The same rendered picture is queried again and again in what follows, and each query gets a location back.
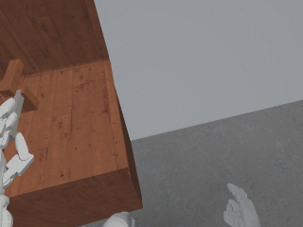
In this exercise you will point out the left robot hand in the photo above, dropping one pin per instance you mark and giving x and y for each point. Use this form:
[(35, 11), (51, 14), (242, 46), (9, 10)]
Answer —
[(19, 163)]

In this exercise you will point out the counter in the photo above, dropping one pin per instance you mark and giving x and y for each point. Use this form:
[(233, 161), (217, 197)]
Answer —
[(83, 167)]

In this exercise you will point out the right robot hand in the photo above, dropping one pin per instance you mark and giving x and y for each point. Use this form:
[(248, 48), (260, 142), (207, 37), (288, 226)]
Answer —
[(245, 212)]

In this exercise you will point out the left robot forearm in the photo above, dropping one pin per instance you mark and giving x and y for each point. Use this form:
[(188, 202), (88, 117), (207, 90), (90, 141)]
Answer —
[(6, 219)]

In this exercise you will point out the tap lever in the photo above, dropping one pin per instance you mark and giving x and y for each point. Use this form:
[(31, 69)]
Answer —
[(19, 100)]

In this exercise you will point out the robot left thigh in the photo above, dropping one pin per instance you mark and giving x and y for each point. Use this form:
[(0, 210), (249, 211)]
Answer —
[(120, 220)]

